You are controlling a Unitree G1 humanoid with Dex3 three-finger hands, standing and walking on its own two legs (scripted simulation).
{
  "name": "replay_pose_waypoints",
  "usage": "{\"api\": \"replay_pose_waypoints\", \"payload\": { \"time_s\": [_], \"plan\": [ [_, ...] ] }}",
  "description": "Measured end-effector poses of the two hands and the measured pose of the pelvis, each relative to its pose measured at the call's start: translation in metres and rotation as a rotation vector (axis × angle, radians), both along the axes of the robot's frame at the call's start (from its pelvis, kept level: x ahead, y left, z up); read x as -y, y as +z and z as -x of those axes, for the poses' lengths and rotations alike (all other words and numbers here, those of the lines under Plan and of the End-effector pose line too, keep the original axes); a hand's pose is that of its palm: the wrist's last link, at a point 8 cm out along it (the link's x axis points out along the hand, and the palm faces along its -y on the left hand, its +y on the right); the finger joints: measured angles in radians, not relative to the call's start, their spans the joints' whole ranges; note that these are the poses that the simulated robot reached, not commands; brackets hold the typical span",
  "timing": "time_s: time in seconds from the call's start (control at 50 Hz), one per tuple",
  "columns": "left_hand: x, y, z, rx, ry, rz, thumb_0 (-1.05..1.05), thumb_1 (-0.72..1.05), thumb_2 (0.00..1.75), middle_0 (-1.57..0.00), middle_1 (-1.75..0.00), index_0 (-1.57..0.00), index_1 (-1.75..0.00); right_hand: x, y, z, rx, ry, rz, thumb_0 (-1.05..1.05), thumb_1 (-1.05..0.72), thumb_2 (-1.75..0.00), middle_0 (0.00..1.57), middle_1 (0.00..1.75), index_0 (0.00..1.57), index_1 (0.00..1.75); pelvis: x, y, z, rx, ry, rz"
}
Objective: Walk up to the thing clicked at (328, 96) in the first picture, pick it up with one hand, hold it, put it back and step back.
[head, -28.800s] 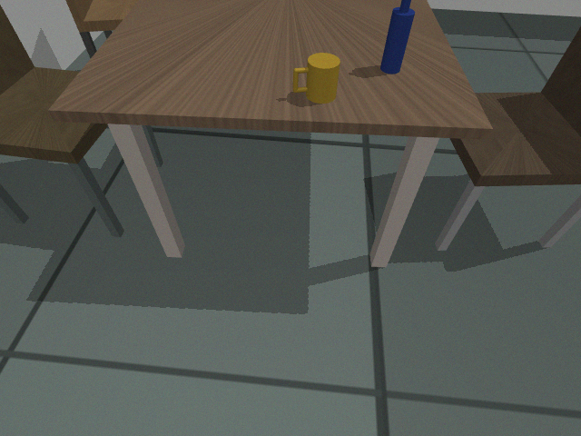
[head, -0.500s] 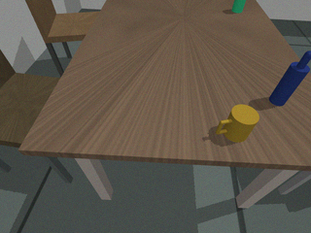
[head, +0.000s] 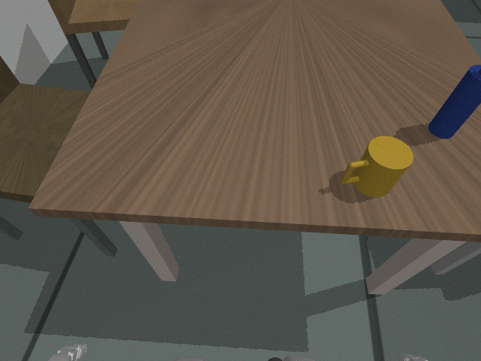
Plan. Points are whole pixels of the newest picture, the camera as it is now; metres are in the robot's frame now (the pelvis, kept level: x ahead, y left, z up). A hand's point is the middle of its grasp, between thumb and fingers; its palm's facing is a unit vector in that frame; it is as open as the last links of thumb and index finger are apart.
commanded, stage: step back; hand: right
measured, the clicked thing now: (372, 169) +0.43 -0.23 +0.02
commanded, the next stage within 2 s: none
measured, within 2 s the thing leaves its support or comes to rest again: neither
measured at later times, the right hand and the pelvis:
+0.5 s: hand out of the picture -0.01 -0.20 -0.15, palm faces -0.01 +0.91 -0.42, open 7.4 cm; pelvis -0.09 +0.06 -0.01, yaw -3 degrees
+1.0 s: hand out of the picture -0.12 -0.20 -0.17, palm faces -0.05 +0.91 -0.42, open 7.4 cm; pelvis -0.21 +0.07 -0.03, yaw -1 degrees
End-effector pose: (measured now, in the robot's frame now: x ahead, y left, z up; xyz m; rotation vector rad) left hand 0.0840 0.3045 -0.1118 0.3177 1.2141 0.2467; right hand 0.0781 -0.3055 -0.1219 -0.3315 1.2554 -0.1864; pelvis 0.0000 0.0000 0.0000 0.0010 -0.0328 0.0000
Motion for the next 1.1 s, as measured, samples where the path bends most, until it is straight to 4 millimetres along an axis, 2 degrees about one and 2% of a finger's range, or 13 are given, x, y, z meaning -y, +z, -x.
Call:
{"api": "replay_pose_waypoints", "payload": {
  "time_s": [0.12, 0.2, 0.24, 0.34, 0.46, 0.54, 0.64, 0.7, 0.76, 0.86, 0.98, 1.1],
  "plan": [
    [-0.026, -0.009, -0.002, 0.032, -0.052, -0.024, 0.0, 0.9, 0.9, -0.21, -0.3, -0.2, -0.3, -0.006, 0.0, 0.021, -0.009, -0.001, 0.052, 0.0, -0.91, -0.89, 0.2, 0.3, 0.2, 0.3, -0.023, -0.01, 0.026, -0.014, 0.007, 0.004],
    [-0.048, -0.025, -0.007, 0.089, -0.062, -0.011, 0.0, 0.9, 0.9, -0.21, -0.3, -0.2, -0.3, -0.02, -0.002, 0.05, -0.038, 0.013, 0.099, 0.0, -0.91, -0.89, 0.2, 0.3, 0.2, 0.3, -0.043, -0.024, 0.044, -0.012, 0.027, 0.005],
    [-0.056, -0.029, -0.004, 0.094, -0.054, -0.002, 0.0, 0.9, 0.9, -0.21, -0.3, -0.2, -0.3, -0.031, 0.0, 0.067, -0.062, 0.014, 0.101, 0.0, -0.91, -0.89, 0.2, 0.3, 0.2, 0.3, -0.051, -0.024, 0.053, 0.001, 0.015, -0.001],
    [-0.063, -0.025, 0.02, 0.049, -0.048, 0.013, 0.0, 0.9, 0.9, -0.21, -0.3, -0.2, -0.3, -0.052, 0.015, 0.093, -0.079, -0.002, 0.093, 0.0, -0.9, -0.89, 0.2, 0.3, 0.2, 0.3, -0.059, -0.01, 0.065, -0.018, 0.011, 0.025],
    [-0.068, -0.023, 0.06, -0.021, -0.072, 0.006, 0.0, 0.9, 0.9, -0.21, -0.3, -0.2, -0.3, -0.061, 0.017, 0.094, 0.016, -0.019, 0.086, 0.01, -0.9, -0.89, 0.21, 0.3, 0.2, 0.3, -0.065, -0.007, 0.083, -0.017, -0.037, 0.026],
    [-0.066, -0.022, 0.08, -0.038, -0.093, -0.008, 0.0, 0.9, 0.9, -0.21, -0.3, -0.2, -0.3, -0.06, 0.01, 0.097, 0.078, -0.016, 0.069, 0.0, -0.9, -0.89, 0.21, 0.3, 0.2, 0.3, -0.063, -0.011, 0.1, -0.009, -0.063, 0.018],
    [-0.055, -0.018, 0.103, -0.017, -0.117, -0.038, 0.0, 0.9, 0.9, -0.21, -0.3, -0.2, -0.3, -0.047, -0.007, 0.106, 0.13, -0.027, 0.036, 0.0, -0.9, -0.89, 0.21, 0.3, 0.2, 0.3, -0.053, -0.023, 0.123, 0.004, -0.087, 0.019],
    [-0.048, -0.009, 0.119, -0.003, -0.121, -0.036, 0.0, 0.9, 0.9, -0.21, -0.3, -0.2, -0.3, -0.043, -0.009, 0.116, 0.131, -0.046, 0.02, 0.0, -0.9, -0.89, 0.21, 0.3, 0.2, 0.3, -0.049, -0.019, 0.135, 0.008, -0.083, 0.007],
    [-0.046, 0.001, 0.131, 0.02, -0.11, -0.039, 0.0, 0.9, 0.9, -0.21, -0.3, -0.2, -0.3, -0.043, -0.006, 0.129, 0.124, -0.041, 0.016, 0.0, -0.91, -0.89, 0.2, 0.3, 0.2, 0.3, -0.05, -0.013, 0.146, 0.0, -0.08, -0.014],
    [-0.05, 0.008, 0.138, 0.09, -0.113, -0.052, 0.01, 0.9, 0.9, -0.21, -0.3, -0.21, -0.3, -0.044, -0.004, 0.157, 0.091, 0.0, 0.039, 0.0, -0.91, -0.89, 0.2, 0.3, 0.2, 0.3, -0.055, -0.013, 0.169, -0.013, -0.051, -0.015],
    [-0.068, -0.01, 0.154, 0.151, -0.106, -0.03, 0.0, 0.9, 0.9, -0.21, -0.3, -0.2, -0.3, -0.056, -0.005, 0.192, 0.073, 0.04, 0.078, 0.01, -0.91, -0.89, 0.2, 0.3, 0.2, 0.3, -0.067, -0.026, 0.204, 0.01, -0.018, -0.025],
    [-0.07, -0.011, 0.192, 0.096, -0.08, -0.006, 0.0, 0.9, 0.9, -0.21, -0.3, -0.2, -0.3, -0.064, 0.015, 0.23, 0.084, 0.024, 0.074, 0.01, -0.9, -0.89, 0.21, 0.3, 0.2, 0.3, -0.067, -0.013, 0.233, 0.007, -0.035, 0.012]
  ]
}}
